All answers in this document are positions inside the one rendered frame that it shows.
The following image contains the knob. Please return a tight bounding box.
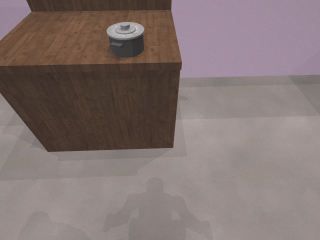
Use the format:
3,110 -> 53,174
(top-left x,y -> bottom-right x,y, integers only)
120,22 -> 130,29

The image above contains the lid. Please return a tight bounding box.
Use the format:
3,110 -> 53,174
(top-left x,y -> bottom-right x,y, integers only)
106,22 -> 145,40

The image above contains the pot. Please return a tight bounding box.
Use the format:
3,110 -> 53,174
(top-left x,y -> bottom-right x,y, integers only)
108,35 -> 144,58

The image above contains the table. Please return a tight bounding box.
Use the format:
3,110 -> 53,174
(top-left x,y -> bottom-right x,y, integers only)
0,0 -> 182,152

